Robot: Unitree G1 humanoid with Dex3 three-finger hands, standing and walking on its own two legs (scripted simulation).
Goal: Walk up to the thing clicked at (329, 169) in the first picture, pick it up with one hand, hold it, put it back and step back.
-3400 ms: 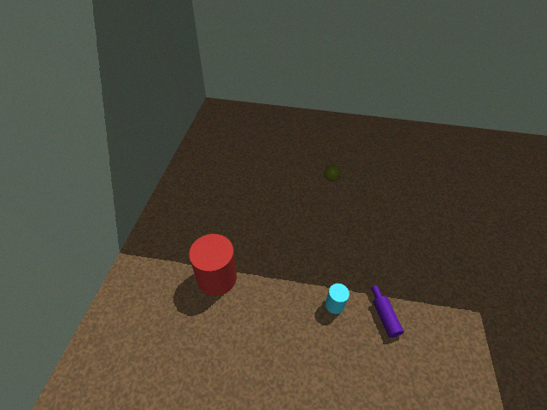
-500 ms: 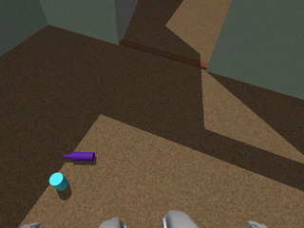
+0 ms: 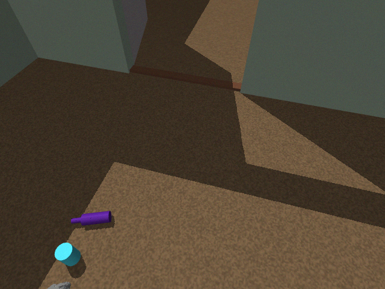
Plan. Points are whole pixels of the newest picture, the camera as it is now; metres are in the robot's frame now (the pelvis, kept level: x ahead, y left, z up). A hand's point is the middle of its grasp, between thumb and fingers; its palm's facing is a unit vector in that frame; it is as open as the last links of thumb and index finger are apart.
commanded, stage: walk up
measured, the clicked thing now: out of the picture +0.49 +1.27 -0.71
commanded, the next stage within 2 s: stand in 0.40 s
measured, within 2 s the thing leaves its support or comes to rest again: neither
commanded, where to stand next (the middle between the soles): +0.07 +0.01 m, yaw +0 degrees
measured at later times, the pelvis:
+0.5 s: pelvis +0.01 +0.01 +0.02, yaw -1 degrees
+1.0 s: pelvis +0.01 +0.02 +0.03, yaw +0 degrees
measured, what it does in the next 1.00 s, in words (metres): stands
